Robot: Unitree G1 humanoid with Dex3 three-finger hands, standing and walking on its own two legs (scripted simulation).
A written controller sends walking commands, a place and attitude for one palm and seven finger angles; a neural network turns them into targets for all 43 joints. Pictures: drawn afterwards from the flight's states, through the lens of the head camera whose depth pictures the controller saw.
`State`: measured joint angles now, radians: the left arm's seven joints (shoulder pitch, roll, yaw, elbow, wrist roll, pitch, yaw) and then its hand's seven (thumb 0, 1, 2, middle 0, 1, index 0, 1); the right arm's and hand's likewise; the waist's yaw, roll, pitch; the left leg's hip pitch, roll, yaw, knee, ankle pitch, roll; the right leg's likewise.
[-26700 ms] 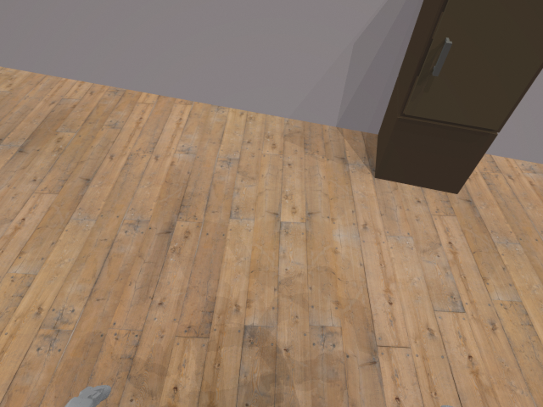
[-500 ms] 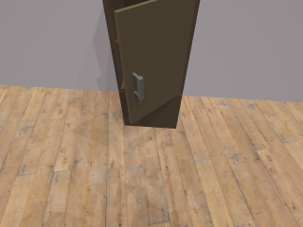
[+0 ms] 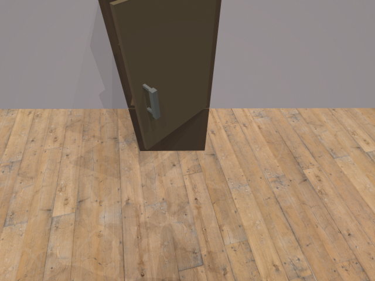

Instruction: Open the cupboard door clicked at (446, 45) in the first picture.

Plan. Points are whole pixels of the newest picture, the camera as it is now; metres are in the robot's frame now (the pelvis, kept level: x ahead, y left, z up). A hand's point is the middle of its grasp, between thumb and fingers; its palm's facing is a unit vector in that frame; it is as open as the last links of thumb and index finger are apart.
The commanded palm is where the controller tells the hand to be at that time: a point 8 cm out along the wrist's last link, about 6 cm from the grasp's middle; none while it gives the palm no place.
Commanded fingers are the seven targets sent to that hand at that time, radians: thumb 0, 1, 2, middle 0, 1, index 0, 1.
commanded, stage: walk to a spot facing it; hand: left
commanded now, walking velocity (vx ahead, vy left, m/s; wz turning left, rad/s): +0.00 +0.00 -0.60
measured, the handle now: (151, 101) +0.67 +0.18 -0.07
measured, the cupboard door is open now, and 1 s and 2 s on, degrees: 44 44 44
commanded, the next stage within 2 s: none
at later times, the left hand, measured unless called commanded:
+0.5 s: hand out of the picture +0.08 +0.16 -0.17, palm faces -0.20 -0.95 -0.24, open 7.4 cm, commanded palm none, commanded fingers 0.00 0.90 0.90 -0.20 -0.30 -0.20 -0.30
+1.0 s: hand (169, 239) +0.24 +0.07 -0.16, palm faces -0.57 -0.78 -0.28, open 7.4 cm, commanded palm none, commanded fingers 0.00 0.90 0.90 -0.20 -0.30 -0.20 -0.30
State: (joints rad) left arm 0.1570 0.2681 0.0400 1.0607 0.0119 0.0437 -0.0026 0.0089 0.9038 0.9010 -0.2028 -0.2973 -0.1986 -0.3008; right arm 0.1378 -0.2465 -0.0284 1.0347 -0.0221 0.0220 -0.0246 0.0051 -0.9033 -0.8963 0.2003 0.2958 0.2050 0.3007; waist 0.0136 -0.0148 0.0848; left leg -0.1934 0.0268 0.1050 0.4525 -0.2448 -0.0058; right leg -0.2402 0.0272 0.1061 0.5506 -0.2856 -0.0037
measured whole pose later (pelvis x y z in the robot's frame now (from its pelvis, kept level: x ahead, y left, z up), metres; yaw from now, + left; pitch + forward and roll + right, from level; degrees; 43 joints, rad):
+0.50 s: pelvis +0.01 -0.02 +0.00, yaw -17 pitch +3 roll +2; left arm 0.25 0.20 0.08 0.97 0.02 0.04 0.01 0.01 0.90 0.90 -0.21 -0.30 -0.20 -0.30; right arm 0.06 -0.20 -0.06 0.91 0.01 0.04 -0.03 0.01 -0.91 -0.90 0.20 0.30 0.20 0.30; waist 0.05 -0.04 0.10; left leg -0.38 0.00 -0.03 0.79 -0.43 -0.05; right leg -0.28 0.10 0.22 0.47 -0.21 -0.04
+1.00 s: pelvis +0.02 -0.04 -0.01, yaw -36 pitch +1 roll +0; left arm 0.13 0.25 0.07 0.87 0.02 0.03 -0.01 0.01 0.91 0.90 -0.20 -0.30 -0.20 -0.30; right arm 0.20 -0.27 -0.06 0.92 -0.01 0.06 -0.03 0.01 -0.90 -0.90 0.20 0.30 0.20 0.30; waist -0.01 0.02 0.14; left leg -0.41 0.10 0.05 1.10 -0.54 -0.07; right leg -0.33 0.01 0.00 0.63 -0.31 -0.02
